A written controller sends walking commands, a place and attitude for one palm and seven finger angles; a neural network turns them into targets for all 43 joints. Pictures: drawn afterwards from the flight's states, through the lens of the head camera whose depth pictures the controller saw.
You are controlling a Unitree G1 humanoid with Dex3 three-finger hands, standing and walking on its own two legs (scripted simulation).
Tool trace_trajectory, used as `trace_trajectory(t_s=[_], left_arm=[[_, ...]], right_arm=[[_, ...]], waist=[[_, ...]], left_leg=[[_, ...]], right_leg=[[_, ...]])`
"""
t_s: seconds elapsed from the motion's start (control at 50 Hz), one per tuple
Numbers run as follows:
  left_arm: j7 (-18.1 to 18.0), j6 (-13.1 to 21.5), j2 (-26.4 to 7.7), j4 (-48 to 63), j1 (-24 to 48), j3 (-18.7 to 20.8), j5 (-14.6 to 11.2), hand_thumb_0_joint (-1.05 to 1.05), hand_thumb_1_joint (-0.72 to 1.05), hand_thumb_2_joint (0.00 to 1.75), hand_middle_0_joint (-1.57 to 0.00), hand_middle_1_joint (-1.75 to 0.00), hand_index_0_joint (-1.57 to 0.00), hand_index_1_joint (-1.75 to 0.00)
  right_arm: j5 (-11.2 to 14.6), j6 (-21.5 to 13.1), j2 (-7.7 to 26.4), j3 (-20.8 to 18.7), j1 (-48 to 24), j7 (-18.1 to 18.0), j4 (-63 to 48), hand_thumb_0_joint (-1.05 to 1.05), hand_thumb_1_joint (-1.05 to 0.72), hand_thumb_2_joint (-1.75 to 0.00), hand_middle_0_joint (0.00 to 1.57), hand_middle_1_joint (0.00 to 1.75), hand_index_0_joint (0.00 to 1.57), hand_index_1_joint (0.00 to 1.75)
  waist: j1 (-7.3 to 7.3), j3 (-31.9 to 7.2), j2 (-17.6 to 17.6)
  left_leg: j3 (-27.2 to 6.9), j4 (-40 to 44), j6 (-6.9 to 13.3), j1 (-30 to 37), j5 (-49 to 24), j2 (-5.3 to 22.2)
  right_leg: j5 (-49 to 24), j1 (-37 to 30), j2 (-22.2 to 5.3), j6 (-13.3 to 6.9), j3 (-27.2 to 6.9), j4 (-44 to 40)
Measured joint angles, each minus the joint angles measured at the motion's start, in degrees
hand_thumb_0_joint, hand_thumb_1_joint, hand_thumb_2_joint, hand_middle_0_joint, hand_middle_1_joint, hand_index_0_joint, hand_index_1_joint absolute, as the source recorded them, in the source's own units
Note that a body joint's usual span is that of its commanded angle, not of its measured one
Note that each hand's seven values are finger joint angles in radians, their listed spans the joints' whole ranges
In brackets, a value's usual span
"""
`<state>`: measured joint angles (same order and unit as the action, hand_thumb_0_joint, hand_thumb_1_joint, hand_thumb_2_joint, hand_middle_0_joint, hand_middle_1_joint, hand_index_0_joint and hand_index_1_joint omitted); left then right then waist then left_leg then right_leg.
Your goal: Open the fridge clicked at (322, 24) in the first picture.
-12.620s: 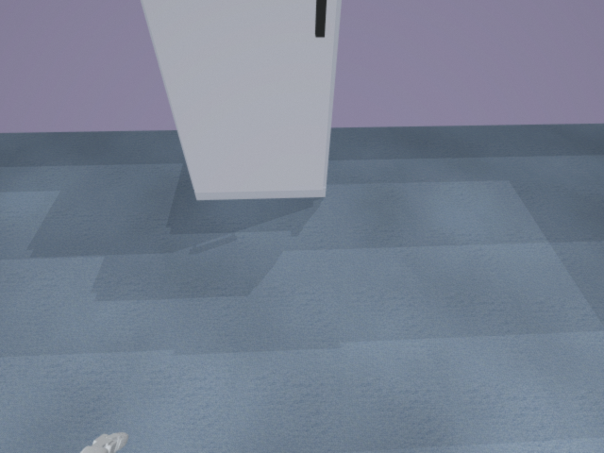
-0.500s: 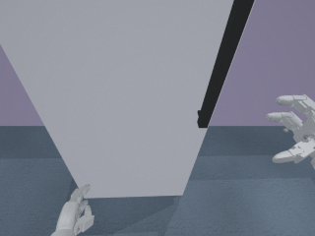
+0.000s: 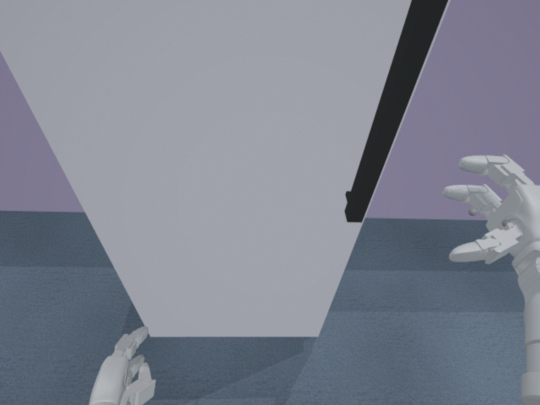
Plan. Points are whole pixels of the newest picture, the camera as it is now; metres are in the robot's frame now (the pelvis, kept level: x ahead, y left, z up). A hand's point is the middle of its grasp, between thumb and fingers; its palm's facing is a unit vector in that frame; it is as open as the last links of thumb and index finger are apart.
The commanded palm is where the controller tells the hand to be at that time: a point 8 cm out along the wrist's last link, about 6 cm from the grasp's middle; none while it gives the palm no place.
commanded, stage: move the hooked fingers beside the handle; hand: right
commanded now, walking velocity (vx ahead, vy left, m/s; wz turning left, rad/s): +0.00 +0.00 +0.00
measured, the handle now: (379, 122) +0.47 -0.13 +0.22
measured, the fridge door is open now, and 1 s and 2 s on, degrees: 0 0 0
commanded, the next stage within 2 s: feel for the door with the fingertips in 1.54 s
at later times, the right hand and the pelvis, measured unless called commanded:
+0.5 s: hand (445, 184) +0.40 -0.22 +0.17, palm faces -0.03 +1.00 -0.01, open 14.0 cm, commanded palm +0.37 -0.27 +0.17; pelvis +0.00 -0.01 +0.00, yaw +1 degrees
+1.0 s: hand (428, 173) +0.42 -0.20 +0.17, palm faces -0.02 +1.00 +0.00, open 14.0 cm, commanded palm +0.40 -0.25 +0.17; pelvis +0.01 -0.01 +0.00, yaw +2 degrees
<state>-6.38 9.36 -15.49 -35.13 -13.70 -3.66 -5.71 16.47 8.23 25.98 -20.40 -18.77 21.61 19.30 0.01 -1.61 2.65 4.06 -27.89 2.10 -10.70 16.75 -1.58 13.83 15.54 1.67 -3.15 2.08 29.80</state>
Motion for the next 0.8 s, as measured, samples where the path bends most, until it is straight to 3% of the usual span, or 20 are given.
trace_trajectory(t_s=[0.44,0.8], left_arm=[[0.3,-2.6,-0.2,-1.1,-1.8,0.3,0.3,0.02,0.91,0.90,-0.20,-0.30,-0.20,-0.30],[1.4,-4.6,0.1,-2.3,-4.2,1.1,1.0,0.01,0.91,0.90,-0.20,-0.30,-0.20,-0.30]], right_arm=[[-2.3,-2.7,-0.3,2.6,-10.3,-3.1,11.6,-0.01,0.51,-0.30,0.30,1.20,0.30,1.20],[-3.7,-5.3,-2.7,3.9,-16.5,-6.3,18.1,-0.01,0.50,-0.30,0.30,1.20,0.30,1.20]], waist=[[-1.52,0.2,-1.0],[-2.70,-0.5,-1.0]], left_leg=[[-0.6,0.7,-0.5,-1.3,-0.7,0.1],[-1.6,0.7,-0.8,-2.5,-0.6,0.2]], right_leg=[[-0.3,1.2,0.1,-0.5,0.6,-0.4],[-0.1,1.9,0.1,-0.7,1.5,-1.0]])
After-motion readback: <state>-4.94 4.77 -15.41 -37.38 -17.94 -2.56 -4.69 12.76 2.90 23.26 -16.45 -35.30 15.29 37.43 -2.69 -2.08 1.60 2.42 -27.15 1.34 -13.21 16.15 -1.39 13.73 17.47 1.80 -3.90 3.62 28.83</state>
